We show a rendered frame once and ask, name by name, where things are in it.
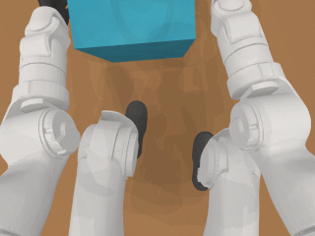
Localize robot left foot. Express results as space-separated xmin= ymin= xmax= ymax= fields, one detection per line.
xmin=125 ymin=100 xmax=148 ymax=159

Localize robot left upper arm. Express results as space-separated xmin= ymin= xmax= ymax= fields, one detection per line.
xmin=0 ymin=107 xmax=81 ymax=236

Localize right robot forearm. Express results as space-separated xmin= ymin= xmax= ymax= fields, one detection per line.
xmin=211 ymin=0 xmax=311 ymax=133

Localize robot right upper arm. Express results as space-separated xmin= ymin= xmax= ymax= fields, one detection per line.
xmin=228 ymin=92 xmax=315 ymax=236

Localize carton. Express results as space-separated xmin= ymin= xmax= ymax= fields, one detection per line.
xmin=67 ymin=0 xmax=196 ymax=63

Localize robot left hand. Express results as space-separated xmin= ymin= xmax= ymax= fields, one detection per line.
xmin=37 ymin=0 xmax=70 ymax=26

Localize robot left shin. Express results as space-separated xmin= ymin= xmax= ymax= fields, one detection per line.
xmin=78 ymin=110 xmax=139 ymax=162

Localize left robot forearm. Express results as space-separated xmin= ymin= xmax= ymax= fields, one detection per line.
xmin=1 ymin=6 xmax=71 ymax=124

